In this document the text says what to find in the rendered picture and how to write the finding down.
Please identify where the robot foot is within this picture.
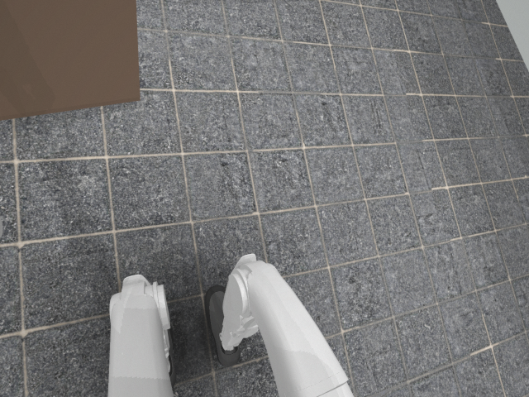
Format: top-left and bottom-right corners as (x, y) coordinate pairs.
(167, 320), (177, 389)
(204, 285), (241, 366)

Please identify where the cabinet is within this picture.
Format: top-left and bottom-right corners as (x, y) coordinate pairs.
(0, 0), (141, 121)

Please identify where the robot left foot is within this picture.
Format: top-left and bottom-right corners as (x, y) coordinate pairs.
(167, 320), (177, 389)

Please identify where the robot right foot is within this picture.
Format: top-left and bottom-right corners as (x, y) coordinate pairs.
(204, 285), (241, 366)

